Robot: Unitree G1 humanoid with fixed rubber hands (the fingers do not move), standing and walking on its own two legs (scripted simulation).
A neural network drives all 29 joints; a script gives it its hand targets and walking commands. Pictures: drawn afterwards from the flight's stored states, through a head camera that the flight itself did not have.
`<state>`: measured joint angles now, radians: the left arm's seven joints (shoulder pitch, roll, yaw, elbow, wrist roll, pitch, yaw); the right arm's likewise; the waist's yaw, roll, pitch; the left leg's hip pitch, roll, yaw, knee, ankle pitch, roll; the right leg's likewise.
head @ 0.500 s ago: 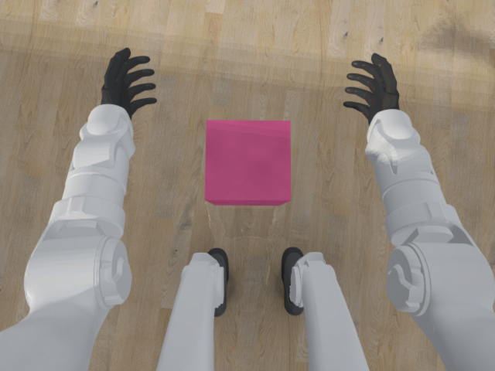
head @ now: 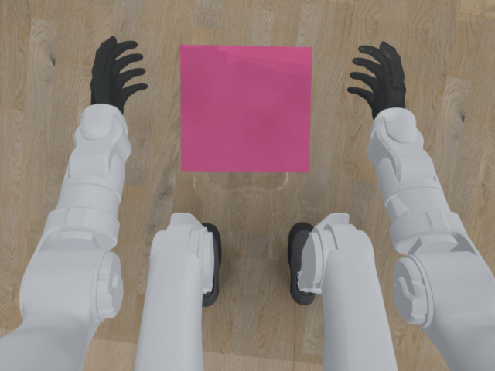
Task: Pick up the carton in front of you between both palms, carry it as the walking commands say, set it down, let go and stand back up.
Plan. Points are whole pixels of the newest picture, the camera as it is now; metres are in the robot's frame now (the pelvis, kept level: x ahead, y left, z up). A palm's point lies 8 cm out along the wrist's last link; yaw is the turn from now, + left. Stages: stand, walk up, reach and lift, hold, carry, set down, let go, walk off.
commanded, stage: reach and lift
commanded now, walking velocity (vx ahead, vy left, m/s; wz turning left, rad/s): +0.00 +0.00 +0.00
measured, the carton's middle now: (245, 120) +0.47 +0.03 -0.34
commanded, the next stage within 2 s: none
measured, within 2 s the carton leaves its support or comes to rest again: leaves its support in 1.24 s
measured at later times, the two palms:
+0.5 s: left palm (143, 110) +0.48 +0.22 -0.29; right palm (354, 105) +0.49 -0.17 -0.28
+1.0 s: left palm (161, 109) +0.48 +0.18 -0.27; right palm (331, 105) +0.49 -0.12 -0.27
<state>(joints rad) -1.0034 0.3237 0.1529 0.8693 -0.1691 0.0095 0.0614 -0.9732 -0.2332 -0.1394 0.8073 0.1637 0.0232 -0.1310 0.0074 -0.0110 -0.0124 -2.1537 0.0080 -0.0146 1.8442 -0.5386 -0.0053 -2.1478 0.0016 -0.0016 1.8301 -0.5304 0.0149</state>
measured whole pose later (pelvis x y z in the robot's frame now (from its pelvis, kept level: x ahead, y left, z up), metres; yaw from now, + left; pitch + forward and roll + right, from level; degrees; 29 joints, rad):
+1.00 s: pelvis -0.03 +0.00 -0.09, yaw +0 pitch +40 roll -1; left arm -1.36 0.30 -0.03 1.21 -0.29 -0.08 0.14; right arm -1.38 -0.24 0.00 1.23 0.29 -0.08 -0.20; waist 0.02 -0.02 0.25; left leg -2.30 0.01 -0.02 2.12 -0.52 0.00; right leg -2.30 0.01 0.00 2.11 -0.51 0.02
